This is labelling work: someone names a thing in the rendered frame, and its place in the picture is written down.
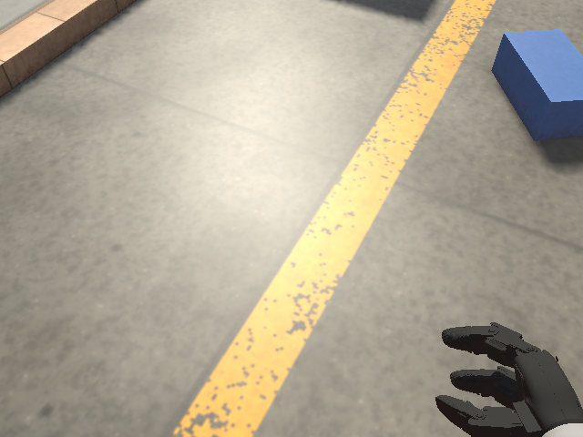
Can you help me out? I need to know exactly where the right robot hand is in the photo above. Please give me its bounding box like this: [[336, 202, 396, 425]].
[[435, 322, 583, 437]]

